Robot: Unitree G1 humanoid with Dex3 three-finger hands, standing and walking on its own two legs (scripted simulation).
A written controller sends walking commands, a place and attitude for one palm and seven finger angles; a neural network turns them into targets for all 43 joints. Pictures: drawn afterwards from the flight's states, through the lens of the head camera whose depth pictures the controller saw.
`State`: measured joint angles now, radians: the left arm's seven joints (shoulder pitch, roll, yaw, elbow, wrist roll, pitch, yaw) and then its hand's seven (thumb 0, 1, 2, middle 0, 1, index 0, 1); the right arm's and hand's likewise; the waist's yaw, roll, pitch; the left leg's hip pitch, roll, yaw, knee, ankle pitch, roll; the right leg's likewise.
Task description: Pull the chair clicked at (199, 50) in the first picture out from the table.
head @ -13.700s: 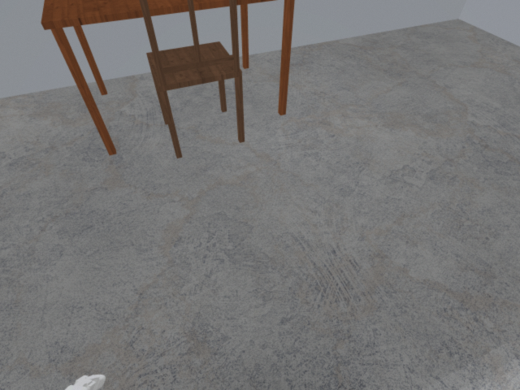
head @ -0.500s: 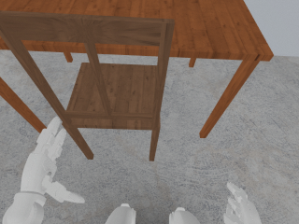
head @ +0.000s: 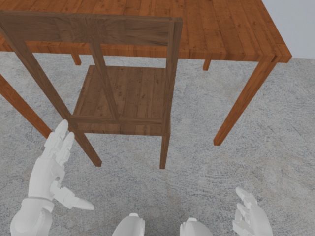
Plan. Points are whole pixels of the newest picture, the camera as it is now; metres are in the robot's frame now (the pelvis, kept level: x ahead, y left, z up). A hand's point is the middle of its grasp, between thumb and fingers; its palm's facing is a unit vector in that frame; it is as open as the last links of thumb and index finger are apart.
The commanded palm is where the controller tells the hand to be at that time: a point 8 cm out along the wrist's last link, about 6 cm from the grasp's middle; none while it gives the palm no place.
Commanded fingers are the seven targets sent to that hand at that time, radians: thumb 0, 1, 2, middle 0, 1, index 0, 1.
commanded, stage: aim the fingers beside a spindle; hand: left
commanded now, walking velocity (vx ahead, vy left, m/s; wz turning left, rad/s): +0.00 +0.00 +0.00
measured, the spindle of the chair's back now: (107, 88) +0.52 +0.18 +0.02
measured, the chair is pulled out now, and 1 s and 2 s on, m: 0.00 0.00 0.00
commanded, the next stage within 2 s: push the fingers through the gap in 1.84 s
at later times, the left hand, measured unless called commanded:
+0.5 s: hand (92, 154) +0.30 +0.18 +0.02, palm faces -0.01 -1.00 -0.05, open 16.9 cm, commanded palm +0.28 +0.24 +0.02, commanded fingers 0.00 -0.50 0.30 -0.06 -0.08 -0.06 -0.08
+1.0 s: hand (103, 142) +0.35 +0.17 +0.00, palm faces -0.01 -1.00 -0.04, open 16.9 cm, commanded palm +0.33 +0.22 +0.00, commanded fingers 0.00 -0.50 0.30 -0.06 -0.08 -0.06 -0.08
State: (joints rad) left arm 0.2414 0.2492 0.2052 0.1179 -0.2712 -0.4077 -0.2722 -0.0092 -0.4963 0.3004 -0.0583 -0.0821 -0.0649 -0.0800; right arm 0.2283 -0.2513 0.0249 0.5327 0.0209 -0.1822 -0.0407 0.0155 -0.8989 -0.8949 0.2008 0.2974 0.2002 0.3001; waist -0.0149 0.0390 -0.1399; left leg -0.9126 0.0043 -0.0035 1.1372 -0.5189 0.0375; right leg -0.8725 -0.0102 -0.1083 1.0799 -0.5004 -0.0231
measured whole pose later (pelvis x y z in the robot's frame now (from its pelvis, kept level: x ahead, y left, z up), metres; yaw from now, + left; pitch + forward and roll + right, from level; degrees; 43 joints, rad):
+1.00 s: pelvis -0.01 -0.01 -0.03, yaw -1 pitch +21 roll -1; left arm -0.20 0.25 0.23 0.51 -0.20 -0.46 -0.20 -0.01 -0.50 0.30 -0.06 -0.08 -0.07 -0.08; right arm 0.22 -0.26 0.02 0.58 0.01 -0.10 -0.02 0.01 -0.90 -0.89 0.20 0.30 0.20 0.30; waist -0.05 0.02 -0.15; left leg -1.08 0.02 0.02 1.24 -0.54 0.03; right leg -1.06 0.00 -0.09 1.21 -0.53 -0.04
